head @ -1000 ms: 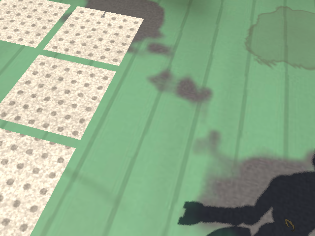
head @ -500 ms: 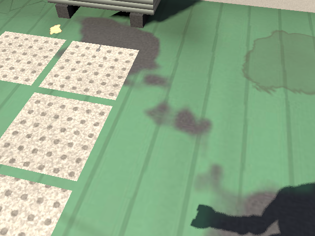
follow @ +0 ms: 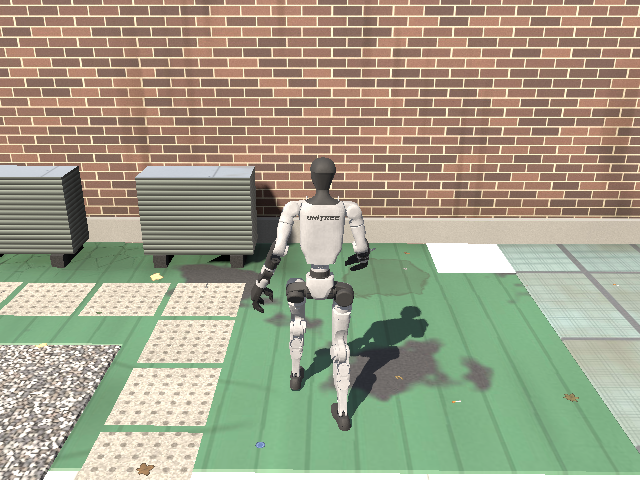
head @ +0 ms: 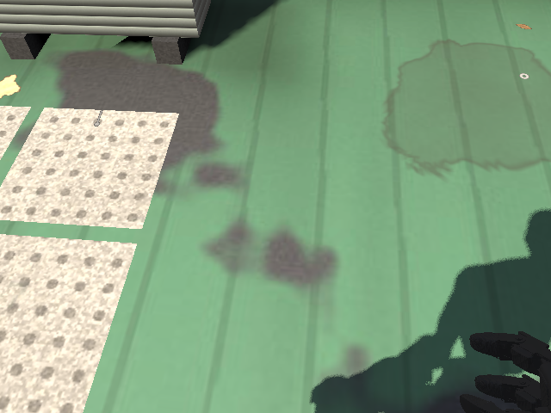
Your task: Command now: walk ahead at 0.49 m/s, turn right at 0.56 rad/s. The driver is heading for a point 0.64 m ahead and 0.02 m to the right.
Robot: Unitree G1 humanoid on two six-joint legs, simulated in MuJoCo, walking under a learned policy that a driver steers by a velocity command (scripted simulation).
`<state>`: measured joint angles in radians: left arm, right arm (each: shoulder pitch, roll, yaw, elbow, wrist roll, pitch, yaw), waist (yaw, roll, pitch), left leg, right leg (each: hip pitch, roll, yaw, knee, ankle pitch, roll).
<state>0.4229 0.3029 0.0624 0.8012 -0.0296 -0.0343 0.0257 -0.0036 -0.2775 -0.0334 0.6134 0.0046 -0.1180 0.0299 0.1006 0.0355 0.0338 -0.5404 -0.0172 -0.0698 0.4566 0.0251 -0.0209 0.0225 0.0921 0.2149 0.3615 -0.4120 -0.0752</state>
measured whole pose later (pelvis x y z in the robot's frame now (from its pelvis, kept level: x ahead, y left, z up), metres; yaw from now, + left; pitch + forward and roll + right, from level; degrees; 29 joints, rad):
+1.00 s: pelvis +0.53 -0.12 +0.00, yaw -11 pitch +1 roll -2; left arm 0.31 0.27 0.06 0.83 -0.01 -0.06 0.01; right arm 0.10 -0.26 -0.03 0.74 0.00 -0.06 0.05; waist 0.06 0.04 0.04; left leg -0.56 0.04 -0.01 0.56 0.02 0.02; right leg 0.04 0.03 -0.17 0.30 -0.36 -0.02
